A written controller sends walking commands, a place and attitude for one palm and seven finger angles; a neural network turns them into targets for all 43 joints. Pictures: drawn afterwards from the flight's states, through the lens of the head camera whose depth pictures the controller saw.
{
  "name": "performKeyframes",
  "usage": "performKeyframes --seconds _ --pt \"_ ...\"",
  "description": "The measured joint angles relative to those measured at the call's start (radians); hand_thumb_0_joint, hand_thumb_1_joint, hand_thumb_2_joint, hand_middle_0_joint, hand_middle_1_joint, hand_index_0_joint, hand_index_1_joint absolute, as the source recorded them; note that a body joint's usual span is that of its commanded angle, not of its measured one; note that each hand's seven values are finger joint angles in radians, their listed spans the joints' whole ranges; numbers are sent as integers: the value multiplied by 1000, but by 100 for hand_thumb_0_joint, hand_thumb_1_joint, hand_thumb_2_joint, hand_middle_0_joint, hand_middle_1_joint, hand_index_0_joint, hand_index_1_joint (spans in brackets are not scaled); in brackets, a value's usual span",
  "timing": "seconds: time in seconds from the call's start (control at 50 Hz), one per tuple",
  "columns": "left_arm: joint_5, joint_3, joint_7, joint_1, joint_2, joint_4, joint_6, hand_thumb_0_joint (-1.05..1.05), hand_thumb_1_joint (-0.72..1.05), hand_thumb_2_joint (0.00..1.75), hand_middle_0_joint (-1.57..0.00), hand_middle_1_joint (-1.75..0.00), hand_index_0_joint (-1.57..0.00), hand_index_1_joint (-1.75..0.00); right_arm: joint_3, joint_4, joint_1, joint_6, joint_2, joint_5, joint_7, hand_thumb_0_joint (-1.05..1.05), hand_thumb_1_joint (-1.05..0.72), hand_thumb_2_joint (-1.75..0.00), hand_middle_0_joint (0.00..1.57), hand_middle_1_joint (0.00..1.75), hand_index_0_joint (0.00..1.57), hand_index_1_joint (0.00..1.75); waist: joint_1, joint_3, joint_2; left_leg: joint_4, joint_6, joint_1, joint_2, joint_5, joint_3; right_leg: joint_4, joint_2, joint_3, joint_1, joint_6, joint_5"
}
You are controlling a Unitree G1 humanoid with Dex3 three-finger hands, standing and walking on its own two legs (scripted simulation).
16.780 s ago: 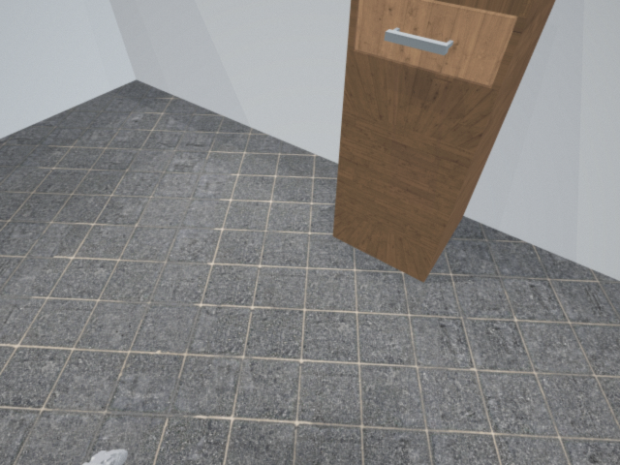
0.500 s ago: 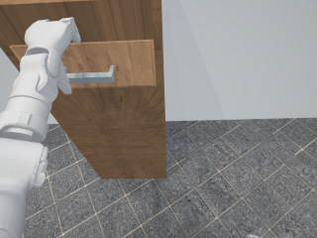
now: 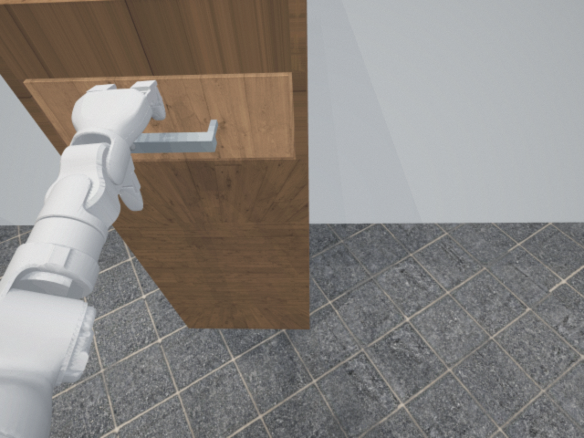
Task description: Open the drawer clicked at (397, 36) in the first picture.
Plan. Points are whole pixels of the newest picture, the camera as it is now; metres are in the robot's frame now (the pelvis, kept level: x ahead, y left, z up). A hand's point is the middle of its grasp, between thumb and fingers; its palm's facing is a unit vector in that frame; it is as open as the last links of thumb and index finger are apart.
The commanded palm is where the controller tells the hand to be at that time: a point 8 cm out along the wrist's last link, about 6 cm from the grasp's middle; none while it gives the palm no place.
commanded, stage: lower the fingers behind the handle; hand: left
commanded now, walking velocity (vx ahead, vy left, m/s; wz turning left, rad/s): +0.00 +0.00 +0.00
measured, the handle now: (165, 134) +0.53 +0.21 +0.13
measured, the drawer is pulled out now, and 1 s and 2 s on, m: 0.00 0.00 0.00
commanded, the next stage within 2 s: close the thumb around the handle in 1.22 s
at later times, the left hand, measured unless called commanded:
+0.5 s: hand (157, 166) +0.47 +0.21 +0.12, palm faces -0.03 -0.02 -1.00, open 13.9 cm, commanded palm +0.45 +0.22 +0.18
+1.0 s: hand (160, 168) +0.48 +0.21 +0.10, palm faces -0.03 -0.02 -1.00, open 13.8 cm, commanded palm +0.46 +0.22 +0.16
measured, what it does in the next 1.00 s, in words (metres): stands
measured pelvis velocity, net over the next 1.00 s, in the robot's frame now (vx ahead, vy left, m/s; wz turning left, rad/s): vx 0.00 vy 0.00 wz -0.01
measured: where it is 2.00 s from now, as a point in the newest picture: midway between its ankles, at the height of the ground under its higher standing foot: outside the picture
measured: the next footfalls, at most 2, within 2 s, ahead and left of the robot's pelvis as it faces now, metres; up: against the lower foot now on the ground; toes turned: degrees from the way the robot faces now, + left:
none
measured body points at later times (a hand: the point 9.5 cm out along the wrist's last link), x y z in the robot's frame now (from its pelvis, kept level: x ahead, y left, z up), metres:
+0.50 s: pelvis +0.00 +0.00 +0.00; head +0.05 -0.02 +0.44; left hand +0.46 +0.21 +0.17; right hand +0.07 -0.27 -0.14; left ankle -0.01 +0.09 -0.73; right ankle -0.03 -0.10 -0.73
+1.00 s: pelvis +0.00 +0.00 -0.01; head +0.06 -0.02 +0.44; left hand +0.47 +0.21 +0.16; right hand +0.05 -0.27 -0.14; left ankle -0.01 +0.09 -0.73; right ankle -0.03 -0.10 -0.73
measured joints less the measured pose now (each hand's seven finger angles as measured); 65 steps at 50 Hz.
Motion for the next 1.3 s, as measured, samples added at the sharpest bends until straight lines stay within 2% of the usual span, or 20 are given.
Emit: performKeyframes --seconds 0.06,0.08,0.14,0.24,0.42,0.68,0.76,0.92,1.3 --pt "-16 -35 -47 34 -22 -35 0 0 -49 30 -32 -120 -31 -121 3 -10 -5 6 8 4 -8 1 -90 -90 20 30 20 29 -3 -2 2 -1 2 17 -4 -3 -7 -4 -3 -7 21 1 -4" --pt "-8 -41 -47 40 -27 -44 -3 0 -49 30 -31 -120 -31 -121 6 -13 -8 6 11 5 -13 1 -90 -90 20 30 20 29 -5 0 1 -1 2 23 -5 -4 -9 -4 -4 -9 28 1 -6" --pt "-24 -29 -64 38 -29 -54 -58 0 -49 30 -29 -120 -31 -120 14 -20 -20 2 19 4 -28 1 -90 -90 20 30 20 29 -7 5 -8 3 1 34 -6 -8 -12 2 -6 -11 39 0 -13" --pt "-16 -19 -38 10 -37 -13 -103 0 -49 30 -30 -120 -31 -120 22 -31 -33 -4 20 2 -29 0 -90 -90 20 30 20 29 -8 5 -14 17 0 21 -6 -13 -7 22 -6 -7 22 -1 -19" --pt "22 11 30 27 -38 27 -98 0 -49 30 -30 -120 -31 -120 14 -31 -10 -3 19 -8 -21 0 -90 -90 20 30 20 29 -10 5 -14 36 -2 -25 1 -16 1 45 -1 1 -29 -3 -21" --pt "34 44 61 42 -4 77 -115 0 -49 30 -31 -120 -32 -120 0 -9 43 -3 10 -9 -32 0 -90 -90 20 30 20 29 -43 4 -18 56 -6 -52 11 -28 0 51 9 1 -51 -7 -24" --pt "35 45 69 44 -6 74 -124 0 -49 30 -31 -120 -32 -120 -9 -6 55 -3 7 -12 -30 0 -90 -90 20 30 20 29 -42 -1 -16 61 -5 -63 12 -30 1 54 10 2 -62 -7 -25" --pt "40 25 96 26 -22 95 -104 0 -49 30 -30 -120 -32 -120 -10 -4 54 -3 9 -11 -23 0 -90 -90 20 30 20 29 -39 -10 -15 74 -3 -80 10 -36 -1 67 8 0 -77 -5 -32" --pt "41 31 87 45 -34 79 -102 0 -49 30 -29 -120 -32 -120 1 -27 32 4 20 -12 -23 0 -90 -90 20 30 20 29 -36 -17 -15 75 0 -67 8 -44 3 66 6 5 -66 -1 -37"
